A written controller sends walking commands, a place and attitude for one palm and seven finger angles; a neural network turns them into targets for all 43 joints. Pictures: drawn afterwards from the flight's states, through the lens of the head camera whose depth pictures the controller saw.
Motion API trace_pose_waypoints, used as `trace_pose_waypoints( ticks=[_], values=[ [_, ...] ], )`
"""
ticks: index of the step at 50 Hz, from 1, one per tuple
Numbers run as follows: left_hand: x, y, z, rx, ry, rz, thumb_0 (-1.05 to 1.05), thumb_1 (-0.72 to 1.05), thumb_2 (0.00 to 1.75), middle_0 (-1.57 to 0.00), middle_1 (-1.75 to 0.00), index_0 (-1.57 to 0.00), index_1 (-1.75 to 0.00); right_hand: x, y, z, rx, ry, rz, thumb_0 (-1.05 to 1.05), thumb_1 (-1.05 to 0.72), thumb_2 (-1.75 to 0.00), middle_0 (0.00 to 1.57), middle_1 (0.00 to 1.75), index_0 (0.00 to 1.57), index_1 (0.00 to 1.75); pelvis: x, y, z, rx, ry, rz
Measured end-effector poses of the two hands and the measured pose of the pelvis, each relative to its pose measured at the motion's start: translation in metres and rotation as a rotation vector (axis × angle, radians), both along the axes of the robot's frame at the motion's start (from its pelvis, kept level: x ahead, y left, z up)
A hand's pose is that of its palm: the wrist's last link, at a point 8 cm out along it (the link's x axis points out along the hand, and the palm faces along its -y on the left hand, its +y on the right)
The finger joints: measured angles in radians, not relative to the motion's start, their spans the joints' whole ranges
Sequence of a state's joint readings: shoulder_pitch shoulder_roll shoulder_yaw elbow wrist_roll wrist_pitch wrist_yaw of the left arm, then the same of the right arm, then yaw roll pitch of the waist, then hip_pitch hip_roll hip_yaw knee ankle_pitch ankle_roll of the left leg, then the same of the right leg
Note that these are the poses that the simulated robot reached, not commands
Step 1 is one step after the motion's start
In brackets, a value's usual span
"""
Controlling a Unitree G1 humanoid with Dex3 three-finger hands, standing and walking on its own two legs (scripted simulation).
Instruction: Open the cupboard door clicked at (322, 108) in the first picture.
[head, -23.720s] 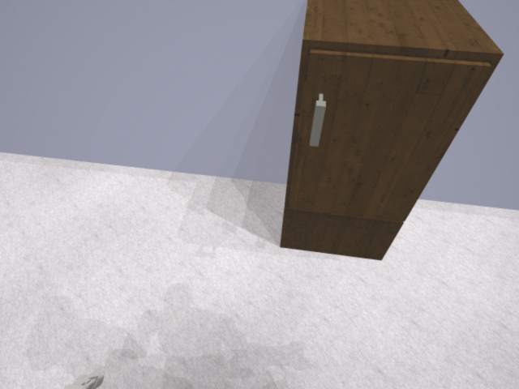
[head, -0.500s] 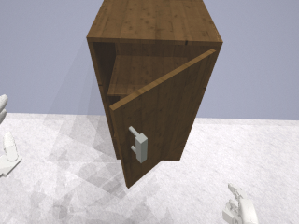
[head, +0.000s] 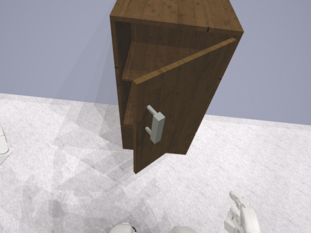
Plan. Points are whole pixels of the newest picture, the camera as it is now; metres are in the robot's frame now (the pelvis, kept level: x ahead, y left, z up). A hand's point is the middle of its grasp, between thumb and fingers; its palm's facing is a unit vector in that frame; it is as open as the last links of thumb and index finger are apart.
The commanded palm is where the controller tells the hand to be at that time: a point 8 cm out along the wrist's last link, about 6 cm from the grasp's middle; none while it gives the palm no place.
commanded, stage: step back with the hand held close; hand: left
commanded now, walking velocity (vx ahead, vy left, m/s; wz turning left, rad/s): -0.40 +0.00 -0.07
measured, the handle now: (152, 124) +0.43 +0.03 -0.02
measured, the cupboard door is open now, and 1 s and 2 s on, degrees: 42 42 42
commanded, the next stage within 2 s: stop stepping back and stand still in 0.10 s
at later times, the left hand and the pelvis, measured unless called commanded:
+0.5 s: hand (17, 209) +0.13 +0.21 +0.17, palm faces +0.35 -0.82 -0.46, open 7.4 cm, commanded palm +0.07 +0.25 +0.19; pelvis -0.10 -0.03 +0.00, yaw -5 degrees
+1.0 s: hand out of the picture +0.09 +0.21 +0.18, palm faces +0.36 -0.81 -0.46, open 7.4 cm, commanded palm +0.02 +0.26 +0.19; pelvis -0.14 -0.03 +0.01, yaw -4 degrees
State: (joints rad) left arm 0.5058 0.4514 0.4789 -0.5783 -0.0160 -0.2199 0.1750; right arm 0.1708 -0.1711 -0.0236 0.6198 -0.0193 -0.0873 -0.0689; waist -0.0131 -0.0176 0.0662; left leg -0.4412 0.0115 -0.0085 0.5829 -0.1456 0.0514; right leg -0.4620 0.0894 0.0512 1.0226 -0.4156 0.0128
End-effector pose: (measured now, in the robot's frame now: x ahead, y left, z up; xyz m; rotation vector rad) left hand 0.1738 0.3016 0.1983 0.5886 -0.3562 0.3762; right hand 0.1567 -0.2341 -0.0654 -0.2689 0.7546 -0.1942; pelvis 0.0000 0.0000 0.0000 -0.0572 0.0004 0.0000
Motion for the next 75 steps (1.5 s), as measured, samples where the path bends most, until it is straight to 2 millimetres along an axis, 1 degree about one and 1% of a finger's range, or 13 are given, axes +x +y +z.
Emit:
trace_pose_waypoints(
  ticks=[8, 15, 20, 24, 32, 36, 43, 52, 64, 66, 70, 73, 75],
  values=[
    [-0.025, -0.025, 0.004, -0.066, 0.015, -0.062, 0.02, 0.89, 0.9, -0.21, -0.3, -0.21, -0.3, -0.036, 0.003, 0.007, 0.047, -0.011, 0.022, 0.01, -0.9, -0.9, 0.2, 0.3, 0.2, 0.3, -0.035, -0.012, 0.01, -0.009, 0.063, -0.054],
    [-0.055, -0.06, -0.001, 0.0, 0.087, -0.166, 0.02, 0.89, 0.9, -0.21, -0.3, -0.21, -0.3, -0.082, -0.025, -0.009, 0.069, 0.012, -0.02, 0.01, -0.9, -0.9, 0.2, 0.3, 0.2, 0.3, -0.078, -0.029, 0.001, 0.025, 0.049, -0.093],
    [-0.071, -0.056, 0.0, 0.007, 0.088, -0.131, 0.02, 0.88, 0.9, -0.22, -0.3, -0.22, -0.3, -0.122, -0.049, -0.008, 0.023, 0.026, -0.105, 0.01, -0.9, -0.9, 0.2, 0.3, 0.2, 0.3, -0.079, -0.03, 0.001, 0.039, 0.029, -0.102],
    [-0.077, -0.046, -0.006, -0.038, 0.071, -0.073, 0.02, 0.88, 0.9, -0.22, -0.3, -0.22, -0.3, -0.145, -0.061, -0.005, -0.005, 0.022, -0.137, 0.01, -0.9, -0.9, 0.2, 0.3, 0.2, 0.3, -0.094, -0.031, 0.002, 0.062, -0.001, -0.091],
    [-0.119, -0.065, -0.004, -0.041, 0.103, -0.085, 0.02, 0.89, 0.9, -0.22, -0.3, -0.21, -0.3, -0.173, -0.065, -0.001, 0.026, -0.01, -0.122, 0.01, -0.9, -0.9, 0.2, 0.3, 0.2, 0.3, -0.123, -0.041, 0.007, 0.045, -0.007, -0.077],
    [-0.133, -0.06, -0.003, -0.052, 0.067, -0.054, 0.02, 0.88, 0.9, -0.22, -0.3, -0.22, -0.3, -0.18, -0.063, -0.006, 0.021, 0.022, -0.103, 0.01, -0.9, -0.9, 0.2, 0.3, 0.2, 0.3, -0.124, -0.04, 0.007, 0.049, -0.014, -0.078],
    [-0.126, -0.037, -0.014, -0.108, 0.051, 0.02, 0.02, 0.89, 0.9, -0.22, -0.3, -0.21, -0.3, -0.171, -0.048, -0.011, 0.03, 0.006, -0.084, 0.01, -0.9, -0.9, 0.2, 0.3, 0.2, 0.3, -0.127, -0.029, 0.003, 0.057, -0.04, -0.064],
    [-0.13, -0.055, -0.004, -0.043, 0.097, -0.06, 0.02, 0.89, 0.9, -0.21, -0.3, -0.21, -0.3, -0.155, -0.023, 0.0, 0.098, -0.067, -0.021, 0.01, -0.9, -0.9, 0.2, 0.3, 0.2, 0.3, -0.139, -0.032, 0.009, 0.048, -0.014, -0.069],
    [-0.138, -0.048, -0.014, -0.088, 0.157, -0.005, 0.02, 0.89, 0.9, -0.22, -0.3, -0.21, -0.3, -0.163, -0.042, -0.001, 0.054, -0.025, -0.044, 0.01, -0.9, -0.9, 0.2, 0.3, 0.2, 0.3, -0.143, -0.034, 0.012, 0.037, -0.02, -0.067],
    [-0.129, -0.047, -0.039, -0.092, 0.239, -0.024, 0.01, 0.89, 0.9, -0.21, -0.3, -0.21, -0.3, -0.165, -0.048, -0.01, 0.066, -0.011, -0.016, 0.01, -0.9, -0.9, 0.2, 0.3, 0.2, 0.3, -0.145, -0.032, 0.01, 0.036, -0.002, -0.053],
    [-0.123, -0.045, -0.157, -0.242, 0.711, 0.031, 0.01, 0.9, 0.9, -0.2, -0.3, -0.2, -0.3, -0.178, -0.061, -0.037, 0.073, 0.131, -0.004, 0.01, -0.9, -0.9, 0.2, 0.3, 0.2, 0.3, -0.151, -0.029, 0.003, 0.039, 0.007, -0.033],
    [-0.156, -0.063, -0.245, -0.37, 1.065, 0.071, 0.01, 0.9, 0.9, -0.2, -0.3, -0.2, -0.3, -0.199, -0.066, -0.047, 0.071, 0.222, -0.039, 0.01, -0.9, -0.9, 0.2, 0.3, 0.2, 0.3, -0.152, -0.03, 0.001, 0.045, -0.004, -0.031],
    [-0.189, -0.084, -0.289, -0.449, 1.265, 0.083, 0.01, 0.91, 0.9, -0.2, -0.3, -0.2, -0.3, -0.219, -0.066, -0.051, 0.066, 0.293, -0.068, 0.01, -0.9, -0.9, 0.2, 0.3, 0.2, 0.3, -0.152, -0.032, 0.0, 0.048, -0.014, -0.032]
  ],
)
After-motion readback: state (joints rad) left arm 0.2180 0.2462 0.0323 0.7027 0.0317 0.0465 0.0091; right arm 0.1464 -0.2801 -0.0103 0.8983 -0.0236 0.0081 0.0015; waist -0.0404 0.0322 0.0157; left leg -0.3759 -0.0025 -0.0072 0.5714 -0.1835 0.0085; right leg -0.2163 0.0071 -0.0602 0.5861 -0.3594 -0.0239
